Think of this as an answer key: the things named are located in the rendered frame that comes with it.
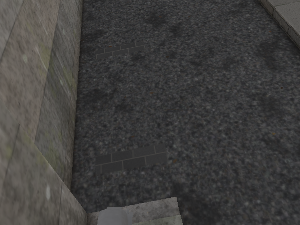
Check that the robot left thigh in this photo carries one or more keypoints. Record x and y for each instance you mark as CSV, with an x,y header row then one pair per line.
x,y
115,215

